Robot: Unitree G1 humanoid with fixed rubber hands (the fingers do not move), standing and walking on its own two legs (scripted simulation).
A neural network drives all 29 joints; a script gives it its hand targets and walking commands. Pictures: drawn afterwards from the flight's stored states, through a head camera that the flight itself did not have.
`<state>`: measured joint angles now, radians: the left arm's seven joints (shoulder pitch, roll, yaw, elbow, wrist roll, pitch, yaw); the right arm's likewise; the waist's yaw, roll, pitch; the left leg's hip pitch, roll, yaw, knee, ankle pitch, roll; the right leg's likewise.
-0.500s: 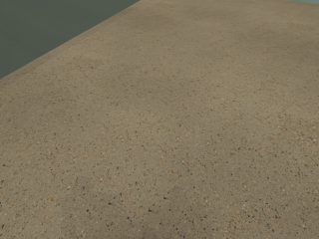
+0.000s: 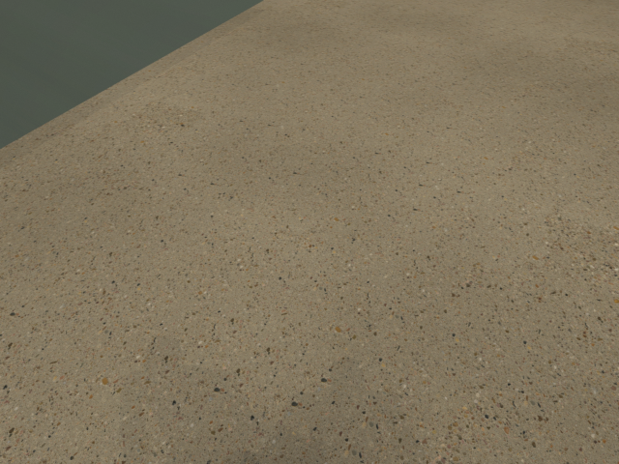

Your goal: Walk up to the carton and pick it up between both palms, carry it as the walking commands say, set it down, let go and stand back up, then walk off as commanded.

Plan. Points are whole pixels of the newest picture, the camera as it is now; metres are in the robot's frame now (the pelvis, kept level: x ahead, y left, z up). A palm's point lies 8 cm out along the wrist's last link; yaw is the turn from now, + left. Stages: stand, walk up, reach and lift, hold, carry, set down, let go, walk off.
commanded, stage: stand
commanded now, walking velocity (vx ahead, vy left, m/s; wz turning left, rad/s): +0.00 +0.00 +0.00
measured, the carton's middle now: out of the picture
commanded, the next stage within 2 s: none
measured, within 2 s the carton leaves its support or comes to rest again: neither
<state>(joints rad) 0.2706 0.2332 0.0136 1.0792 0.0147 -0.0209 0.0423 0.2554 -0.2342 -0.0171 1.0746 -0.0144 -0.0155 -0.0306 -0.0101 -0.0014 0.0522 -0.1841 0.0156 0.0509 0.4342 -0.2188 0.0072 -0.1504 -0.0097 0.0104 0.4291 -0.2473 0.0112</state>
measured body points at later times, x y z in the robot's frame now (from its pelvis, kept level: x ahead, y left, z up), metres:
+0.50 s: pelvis +0.01 +0.00 +0.01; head +0.01 +0.00 +0.45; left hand +0.10 +0.31 -0.11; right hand +0.11 -0.31 -0.11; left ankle +0.01 +0.11 -0.74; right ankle -0.01 -0.13 -0.74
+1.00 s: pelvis +0.01 +0.00 +0.01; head +0.02 +0.01 +0.46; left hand +0.11 +0.32 -0.11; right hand +0.12 -0.32 -0.11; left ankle +0.01 +0.12 -0.74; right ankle -0.01 -0.13 -0.74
